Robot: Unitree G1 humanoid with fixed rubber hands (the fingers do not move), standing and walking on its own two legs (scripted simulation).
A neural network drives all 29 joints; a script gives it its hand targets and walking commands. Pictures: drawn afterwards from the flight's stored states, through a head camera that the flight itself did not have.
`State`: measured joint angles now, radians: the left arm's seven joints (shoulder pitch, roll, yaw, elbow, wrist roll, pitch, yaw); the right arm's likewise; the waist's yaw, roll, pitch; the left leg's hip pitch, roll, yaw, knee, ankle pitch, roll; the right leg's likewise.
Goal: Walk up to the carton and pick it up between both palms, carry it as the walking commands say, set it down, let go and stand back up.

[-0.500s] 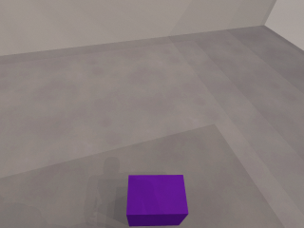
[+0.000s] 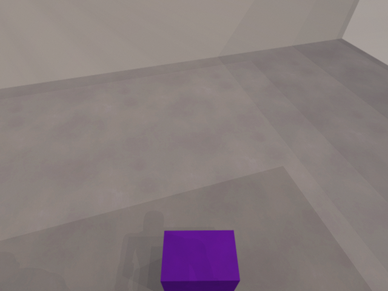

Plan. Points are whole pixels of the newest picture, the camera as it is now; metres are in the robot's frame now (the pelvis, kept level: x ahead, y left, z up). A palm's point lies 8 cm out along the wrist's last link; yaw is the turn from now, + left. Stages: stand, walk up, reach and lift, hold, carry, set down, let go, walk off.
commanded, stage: walk up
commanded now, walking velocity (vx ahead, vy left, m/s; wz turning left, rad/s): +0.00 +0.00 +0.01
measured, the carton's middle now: (198, 265) +0.38 -0.03 -0.64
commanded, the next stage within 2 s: stand in 0.14 s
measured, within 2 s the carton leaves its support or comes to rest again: neither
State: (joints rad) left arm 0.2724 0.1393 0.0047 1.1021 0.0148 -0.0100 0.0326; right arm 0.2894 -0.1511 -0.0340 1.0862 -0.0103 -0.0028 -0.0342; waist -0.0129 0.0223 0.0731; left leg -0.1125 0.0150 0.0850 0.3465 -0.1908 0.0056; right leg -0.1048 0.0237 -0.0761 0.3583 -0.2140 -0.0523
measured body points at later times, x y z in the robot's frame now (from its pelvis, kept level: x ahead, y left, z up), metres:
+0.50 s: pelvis +0.01 -0.03 +0.00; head +0.02 -0.04 +0.45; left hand +0.01 +0.20 -0.15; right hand -0.01 -0.24 -0.17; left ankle +0.00 +0.11 -0.75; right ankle -0.01 -0.08 -0.75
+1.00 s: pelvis +0.02 -0.03 +0.00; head +0.03 -0.05 +0.45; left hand +0.01 +0.20 -0.15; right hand +0.00 -0.26 -0.17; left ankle +0.00 +0.11 -0.75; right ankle -0.01 -0.08 -0.75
